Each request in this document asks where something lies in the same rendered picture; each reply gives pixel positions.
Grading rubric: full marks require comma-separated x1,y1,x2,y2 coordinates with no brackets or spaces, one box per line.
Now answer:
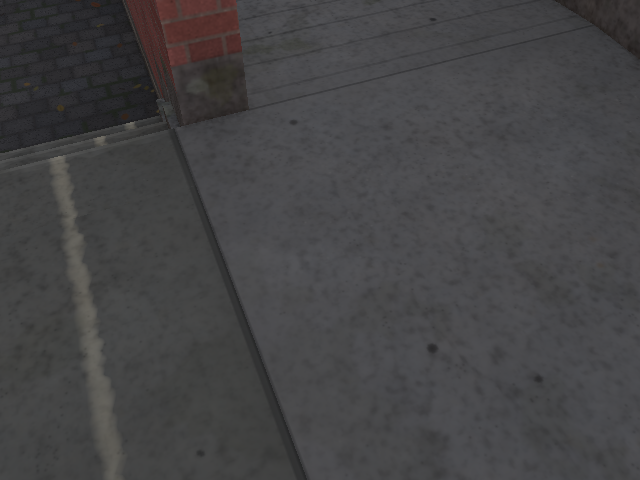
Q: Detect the stairs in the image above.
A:
0,115,169,171

